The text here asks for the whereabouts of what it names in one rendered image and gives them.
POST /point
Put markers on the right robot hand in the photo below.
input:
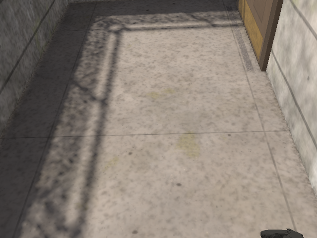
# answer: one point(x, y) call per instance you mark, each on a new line
point(279, 233)

